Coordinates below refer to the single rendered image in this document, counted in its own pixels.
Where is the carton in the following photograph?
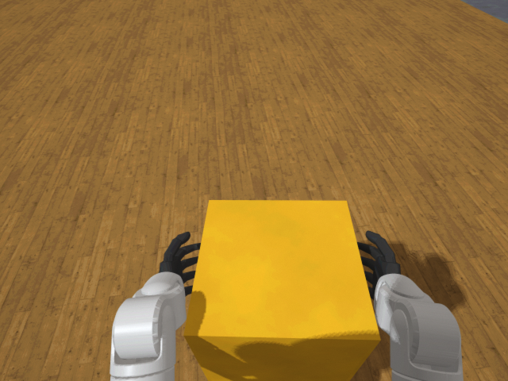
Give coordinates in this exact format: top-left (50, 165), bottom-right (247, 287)
top-left (183, 200), bottom-right (381, 381)

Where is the left robot hand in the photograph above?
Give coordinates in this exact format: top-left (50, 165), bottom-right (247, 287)
top-left (159, 232), bottom-right (201, 296)

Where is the robot right forearm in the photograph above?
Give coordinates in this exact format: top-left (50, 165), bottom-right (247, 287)
top-left (374, 274), bottom-right (464, 381)

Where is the robot left forearm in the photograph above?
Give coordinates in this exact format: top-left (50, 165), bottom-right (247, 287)
top-left (110, 271), bottom-right (187, 381)

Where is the right robot hand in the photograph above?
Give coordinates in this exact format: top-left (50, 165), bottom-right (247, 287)
top-left (357, 231), bottom-right (401, 300)

